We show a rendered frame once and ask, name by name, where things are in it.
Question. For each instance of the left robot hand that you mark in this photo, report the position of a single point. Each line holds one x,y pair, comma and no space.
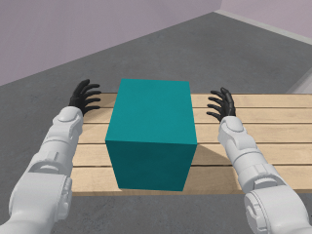
80,94

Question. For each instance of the right robot hand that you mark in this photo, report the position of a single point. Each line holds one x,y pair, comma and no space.
227,104

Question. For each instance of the left robot forearm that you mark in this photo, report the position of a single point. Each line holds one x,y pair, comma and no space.
58,148

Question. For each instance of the carton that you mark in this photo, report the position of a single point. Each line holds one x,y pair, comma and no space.
151,137

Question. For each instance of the robot left upper arm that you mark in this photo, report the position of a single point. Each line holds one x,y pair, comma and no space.
41,200

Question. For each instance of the table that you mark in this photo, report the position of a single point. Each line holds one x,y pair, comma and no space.
280,124

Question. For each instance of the robot right upper arm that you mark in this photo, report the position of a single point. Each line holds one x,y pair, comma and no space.
276,210

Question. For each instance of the right robot forearm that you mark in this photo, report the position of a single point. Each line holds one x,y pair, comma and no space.
252,169

